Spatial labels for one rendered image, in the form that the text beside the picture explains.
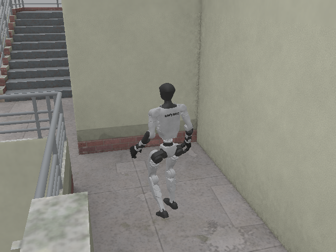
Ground stairs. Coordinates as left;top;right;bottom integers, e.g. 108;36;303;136
4;12;72;102

